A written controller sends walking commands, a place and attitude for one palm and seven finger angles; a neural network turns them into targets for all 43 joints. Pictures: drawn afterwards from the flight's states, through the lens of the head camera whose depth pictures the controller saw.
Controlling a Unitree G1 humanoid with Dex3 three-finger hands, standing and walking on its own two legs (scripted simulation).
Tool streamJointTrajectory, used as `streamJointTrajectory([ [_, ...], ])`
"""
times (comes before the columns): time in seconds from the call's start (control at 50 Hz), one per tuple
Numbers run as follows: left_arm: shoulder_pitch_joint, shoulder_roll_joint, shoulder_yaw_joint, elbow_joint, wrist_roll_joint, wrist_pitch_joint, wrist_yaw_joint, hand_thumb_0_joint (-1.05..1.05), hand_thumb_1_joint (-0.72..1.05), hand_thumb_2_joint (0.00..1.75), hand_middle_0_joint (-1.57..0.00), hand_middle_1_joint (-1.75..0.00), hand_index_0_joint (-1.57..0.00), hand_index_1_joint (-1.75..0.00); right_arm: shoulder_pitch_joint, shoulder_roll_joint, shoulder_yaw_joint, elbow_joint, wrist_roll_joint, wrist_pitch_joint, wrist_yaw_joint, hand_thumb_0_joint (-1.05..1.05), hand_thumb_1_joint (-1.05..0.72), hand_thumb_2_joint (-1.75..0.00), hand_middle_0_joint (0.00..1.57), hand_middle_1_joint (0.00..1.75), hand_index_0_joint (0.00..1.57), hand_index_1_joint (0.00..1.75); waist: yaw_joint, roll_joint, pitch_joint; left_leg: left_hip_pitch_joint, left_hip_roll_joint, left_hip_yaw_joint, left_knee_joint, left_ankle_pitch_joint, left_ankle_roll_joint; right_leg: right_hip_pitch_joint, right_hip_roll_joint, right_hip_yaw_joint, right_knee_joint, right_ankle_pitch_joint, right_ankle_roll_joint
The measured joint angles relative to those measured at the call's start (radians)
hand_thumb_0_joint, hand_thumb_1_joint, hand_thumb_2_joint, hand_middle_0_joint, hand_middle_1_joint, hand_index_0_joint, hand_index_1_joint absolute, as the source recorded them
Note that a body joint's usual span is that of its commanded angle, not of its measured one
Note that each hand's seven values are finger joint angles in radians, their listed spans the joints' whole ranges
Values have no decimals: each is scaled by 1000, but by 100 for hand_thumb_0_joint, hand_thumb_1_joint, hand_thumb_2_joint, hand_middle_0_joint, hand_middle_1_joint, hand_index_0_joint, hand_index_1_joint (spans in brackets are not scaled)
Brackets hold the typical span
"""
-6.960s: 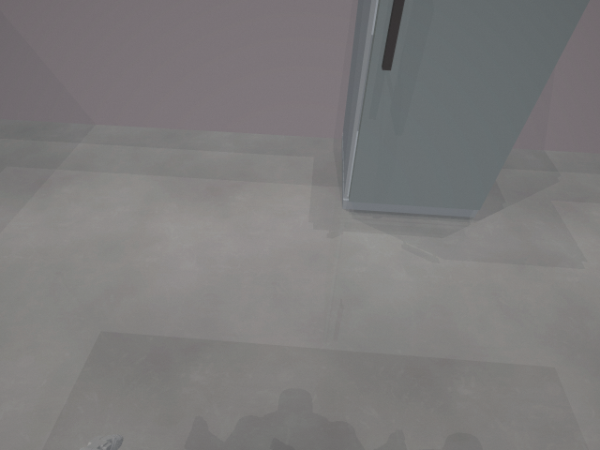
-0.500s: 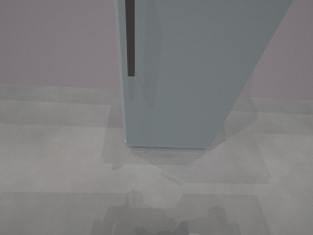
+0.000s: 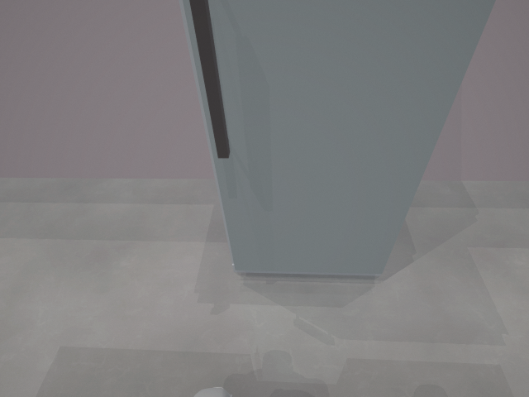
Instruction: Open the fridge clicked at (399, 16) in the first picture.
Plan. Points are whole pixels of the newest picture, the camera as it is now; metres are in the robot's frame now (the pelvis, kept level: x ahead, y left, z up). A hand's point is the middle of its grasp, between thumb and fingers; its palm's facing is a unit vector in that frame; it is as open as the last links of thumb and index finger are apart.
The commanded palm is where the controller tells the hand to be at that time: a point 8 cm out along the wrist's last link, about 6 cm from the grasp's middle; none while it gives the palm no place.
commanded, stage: take the last steps up to it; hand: left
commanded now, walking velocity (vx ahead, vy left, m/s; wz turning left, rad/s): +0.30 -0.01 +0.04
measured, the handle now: (212, 67) +0.72 +0.14 +0.19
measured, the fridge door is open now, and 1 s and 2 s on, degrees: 0 0 0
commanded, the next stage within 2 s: come to a stop and stand still in 0.44 s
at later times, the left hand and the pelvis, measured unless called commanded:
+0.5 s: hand out of the picture +0.17 +0.24 -0.19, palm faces +0.06 -0.98 -0.18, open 7.4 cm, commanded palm none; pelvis +0.17 +0.06 +0.00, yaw -2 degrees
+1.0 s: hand (174, 328) +0.30 +0.22 -0.18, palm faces +0.02 -0.97 -0.24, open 7.3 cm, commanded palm none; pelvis +0.20 +0.04 -0.02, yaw +0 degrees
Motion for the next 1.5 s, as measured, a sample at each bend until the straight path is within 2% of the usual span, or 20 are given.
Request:
streamJointTrajectory([
  [0.12, 82, -30, -8, 57, 7, -19, 2, 0, 91, 90, -20, -30, -20, -30, -78, 8, 2, -7, 4, -2, 4, 1, -91, -90, 20, 30, 19, 30, 36, -8, 34, -29, 40, 25, -115, 36, -4, 56, -5, -20, -36, -35, 16],
  [0.24, 122, -32, -7, 93, 11, -14, 5, 0, 91, 90, -20, -30, -20, -30, -195, 38, 22, -38, 8, -35, 5, 1, -91, -90, 20, 30, 19, 30, 79, -41, 68, 79, 0, 97, -367, -7, 34, 75, -38, -20, 36, -137, 60],
  [0.28, 124, -31, -4, 107, 4, -7, 5, 0, 91, 90, -20, -30, -20, -30, -228, 50, 29, -53, 3, -66, -4, 1, -91, -90, 20, 30, 19, 30, 76, -56, 80, 126, -22, 116, -412, 42, 54, 16, -64, -7, 220, -203, 61],
  [0.36, 69, -9, 4, 107, -4, 19, 3, 0, 91, 90, -21, -30, -20, -30, -234, 82, 47, -65, 9, -96, -19, 0, -91, -90, 20, 30, 20, 30, 70, -66, 75, 209, -20, 154, -397, -61, 71, -235, -63, 57, 781, -210, 30],
  [0.42, -6, 25, 23, 71, 4, 28, -3, 0, 91, 90, -20, -30, -20, -30, -198, 98, 29, -74, 26, -119, -41, -2, -93, -90, 20, 30, 20, 30, 48, -73, 51, 296, -30, 165, -496, -41, 61, -378, -83, 40, 879, -120, 39],
  [0.54, -162, 76, 48, -39, 10, 32, -7, 0, 92, 90, -20, -30, -19, -30, -122, 58, 29, -51, 13, -109, -45, -5, -96, -90, 20, 30, 20, 30, 31, -86, 13, 409, -54, 168, -627, -24, 60, -516, -113, 35, 728, 22, 63],
  [0.66, -267, 80, 36, -96, 6, 38, -5, 0, 92, 90, -20, -30, -19, -30, -42, 59, 40, -5, 2, -69, -44, -2, -93, -90, 20, 30, 20, 30, -3, -67, 33, 465, -47, 156, -613, -77, 31, -445, -100, 28, 413, 78, 67],
  [0.72, -279, 80, 26, -110, 7, 28, -1, 0, 92, 90, -20, -30, -19, -30, -11, 69, 42, 15, 7, -47, -43, -1, -92, -90, 20, 30, 20, 30, -12, -63, 49, 454, -35, 159, -519, -151, 4, -362, -85, 21, 255, 163, 52],
  [0.8, -311, 45, 7, -107, 7, 26, 2, 0, 91, 90, -20, -30, -19, -30, -29, 57, 26, 14, 24, -8, -46, 0, -91, -90, 20, 30, 20, 30, -38, -6, 100, 332, -21, 83, -275, -312, -3, -380, -67, -11, 296, 86, 7],
  [0.86, -330, 23, 5, -116, 7, 36, 12, 0, 91, 90, -20, -30, -20, -30, -57, 52, 20, 7, 28, 14, -46, 0, -91, -90, 20, 30, 20, 30, -24, -4, 136, 224, -50, 37, -53, -361, -9, -383, -75, -14, 277, 110, 3],
  [0.92, -332, 15, 16, -124, 9, 54, 22, -1, 92, 90, -21, -30, -20, -30, -83, 44, 14, -11, 26, 28, -41, 0, -91, -90, 20, 30, 19, 30, -9, -10, 144, 166, -57, 19, 13, -339, -18, -388, -84, -16, 248, 141, 8],
  [1.0, -319, 37, 29, -127, 19, 73, 22, -1, 92, 90, -21, -30, -20, -30, -112, 38, 10, -42, 21, 28, -32, 0, -91, -90, 20, 30, 19, 30, 9, -33, 125, 178, -48, 19, -84, -294, -19, -408, -92, -8, 225, 181, 20],
  [1.06, -296, 63, 40, -121, 20, 86, 20, 0, 92, 90, -21, -30, -20, -30, -111, 39, 14, -66, 19, 8, -27, 0, -91, -90, 20, 30, 19, 30, 15, -55, 91, 259, -41, 28, -291, -217, -7, -436, -94, 0, 236, 198, 34],
  [1.08, -285, 70, 42, -117, 16, 92, 20, 0, 92, 90, -21, -30, -20, -30, -103, 38, 16, -72, 18, -2, -27, 0, -91, -90, 20, 30, 19, 30, 13, -58, 76, 286, -40, 24, -373, -177, -1, -455, -93, 1, 263, 177, 40],
  [1.14, -247, 93, 51, -88, 4, 115, 17, 0, 91, 90, -20, -30, -20, -30, -81, 61, 29, -68, 3, -6, -33, 0, -91, -90, 20, 30, 19, 30, 12, -87, 42, 300, -49, 39, -394, -134, 18, -486, -62, 72, 396, -25, 56],
  [1.26, -147, 102, 53, -49, 12, 98, -9, 0, 91, 90, -20, -30, -19, -30, -25, 85, 53, -37, -2, -13, -43, 0, -91, -90, 20, 30, 20, 30, 24, -68, -32, 353, -42, 26, -583, -29, 29, -452, -2, 99, 665, -27, 72],
  [1.32, -106, 99, 46, -26, 11, 89, -14, 0, 91, 90, -20, -30, -19, -30, -20, 83, 50, -33, -1, -27, -46, 1, -92, -90, 20, 30, 20, 30, 21, -69, -28, 365, -46, 39, -638, 2, 27, -386, -11, 78, 608, -59, 76],
  [1.4, -94, 81, 29, 8, 1, 87, -15, 0, 91, 90, -20, -30, -19, -30, -19, 76, 47, -27, -2, -42, -49, 1, -91, -90, 20, 30, 20, 30, -4, -59, 1, 363, -43, 52, -645, 11, 14, -282, -20, 57, 400, -136, 71],
  [1.44, -99, 69, 21, 14, -3, 74, -13, 0, 91, 90, -20, -30, -19, -30, -16, 70, 47, -13, 4, -40, -49, 1, -91, -90, 20, 30, 20, 30, -7, -54, 14, 350, -40, 57, -614, -3, 1, -217, -22, 50, 238, -60, 66],
  [1.5, -118, 37, 7, 29, -4, 49, -3, 0, 91, 90, -20, -30, -19, -30, -9, 54, 46, 23, 18, -27, -48, 0, -91, -90, 20, 30, 20, 30, -8, -12, 29, 329, -13, 44, -540, -62, -9, -171, 5, 35, 160, 4, 13],
])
